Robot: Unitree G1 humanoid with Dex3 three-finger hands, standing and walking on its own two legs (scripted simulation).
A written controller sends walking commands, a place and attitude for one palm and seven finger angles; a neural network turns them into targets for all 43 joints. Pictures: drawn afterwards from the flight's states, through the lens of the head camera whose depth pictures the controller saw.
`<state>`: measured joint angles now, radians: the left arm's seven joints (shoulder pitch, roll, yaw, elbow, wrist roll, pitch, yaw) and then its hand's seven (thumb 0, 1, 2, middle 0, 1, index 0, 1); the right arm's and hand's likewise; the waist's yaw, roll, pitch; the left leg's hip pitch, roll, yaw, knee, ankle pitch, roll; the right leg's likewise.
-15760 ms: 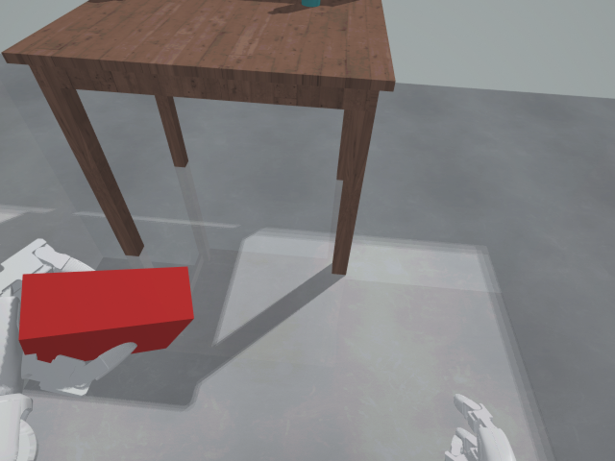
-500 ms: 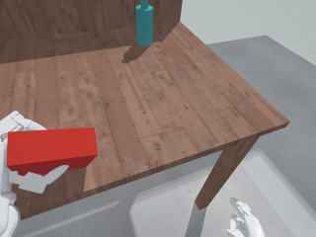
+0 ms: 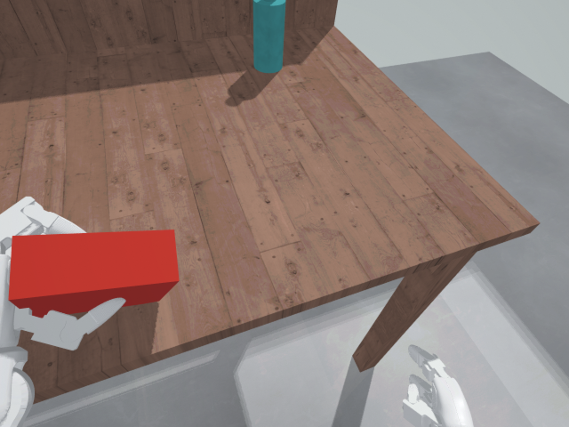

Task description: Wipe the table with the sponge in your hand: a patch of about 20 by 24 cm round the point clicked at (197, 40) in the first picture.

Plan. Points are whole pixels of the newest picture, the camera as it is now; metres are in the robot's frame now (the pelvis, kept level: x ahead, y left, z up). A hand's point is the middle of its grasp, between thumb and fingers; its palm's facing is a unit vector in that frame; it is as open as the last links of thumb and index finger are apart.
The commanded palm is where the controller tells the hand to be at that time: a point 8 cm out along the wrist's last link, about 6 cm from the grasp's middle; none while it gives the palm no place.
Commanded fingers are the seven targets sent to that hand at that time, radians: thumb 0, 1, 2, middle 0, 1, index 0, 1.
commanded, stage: look again from close up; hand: left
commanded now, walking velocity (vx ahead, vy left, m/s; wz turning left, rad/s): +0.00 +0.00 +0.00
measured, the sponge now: (124, 273) +0.24 +0.20 +0.14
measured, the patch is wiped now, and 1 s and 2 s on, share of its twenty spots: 0.00 0.00 0.00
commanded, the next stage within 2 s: shuffle to correct the standing spot in 0.14 s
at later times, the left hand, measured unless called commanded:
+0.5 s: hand (69, 274) +0.22 +0.24 +0.16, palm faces +0.43 -0.84 -0.32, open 9.7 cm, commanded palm +0.16 +0.27 +0.17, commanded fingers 0.00 0.10 1.30 -1.20 -1.60 -1.20 -1.60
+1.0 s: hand (129, 268) +0.23 +0.19 +0.17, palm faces +0.42 -0.84 -0.35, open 9.7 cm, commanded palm +0.17 +0.22 +0.17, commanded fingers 0.00 0.10 1.30 -1.20 -1.60 -1.20 -1.60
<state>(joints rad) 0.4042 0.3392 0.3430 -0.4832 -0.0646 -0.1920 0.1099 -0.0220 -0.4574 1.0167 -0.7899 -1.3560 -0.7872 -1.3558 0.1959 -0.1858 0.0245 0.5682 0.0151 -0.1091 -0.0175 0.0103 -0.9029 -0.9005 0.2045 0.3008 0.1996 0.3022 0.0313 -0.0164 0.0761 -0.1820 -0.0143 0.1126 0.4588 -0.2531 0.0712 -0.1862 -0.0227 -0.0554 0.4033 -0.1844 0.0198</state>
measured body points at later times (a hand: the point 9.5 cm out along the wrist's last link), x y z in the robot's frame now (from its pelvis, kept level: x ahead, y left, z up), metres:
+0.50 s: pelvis +0.00 -0.01 +0.00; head +0.02 +0.01 +0.45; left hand +0.19 +0.29 +0.18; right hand +0.18 -0.23 -0.07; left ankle +0.00 +0.06 -0.74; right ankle +0.02 -0.14 -0.74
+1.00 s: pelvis +0.01 -0.06 -0.01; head +0.05 -0.05 +0.44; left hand +0.20 +0.23 +0.19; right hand +0.18 -0.30 -0.08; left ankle +0.00 +0.06 -0.74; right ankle +0.02 -0.14 -0.74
